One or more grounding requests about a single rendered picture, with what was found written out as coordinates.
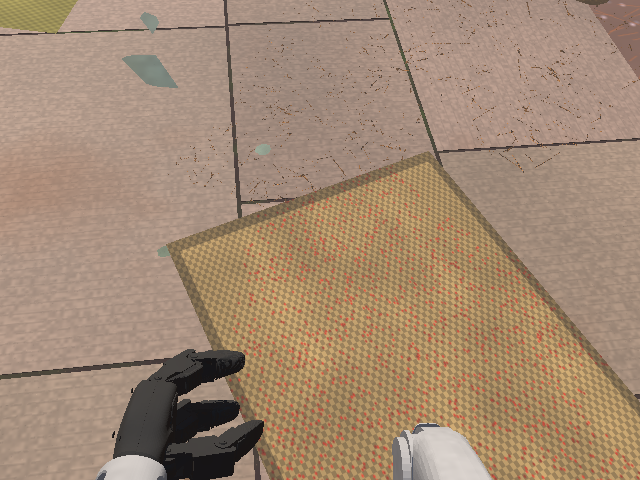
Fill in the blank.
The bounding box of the right robot thigh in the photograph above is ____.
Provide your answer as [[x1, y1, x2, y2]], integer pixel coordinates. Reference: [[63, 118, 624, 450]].
[[392, 427, 493, 480]]

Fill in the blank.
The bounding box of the robot left forearm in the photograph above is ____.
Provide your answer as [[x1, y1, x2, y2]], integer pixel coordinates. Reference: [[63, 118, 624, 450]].
[[95, 455, 167, 480]]

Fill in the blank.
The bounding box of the robot right shin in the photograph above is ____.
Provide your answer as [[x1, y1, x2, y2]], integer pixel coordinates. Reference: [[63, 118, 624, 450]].
[[412, 423, 468, 441]]

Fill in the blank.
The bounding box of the robot left hand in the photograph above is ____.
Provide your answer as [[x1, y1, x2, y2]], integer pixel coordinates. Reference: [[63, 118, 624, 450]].
[[112, 349, 264, 480]]

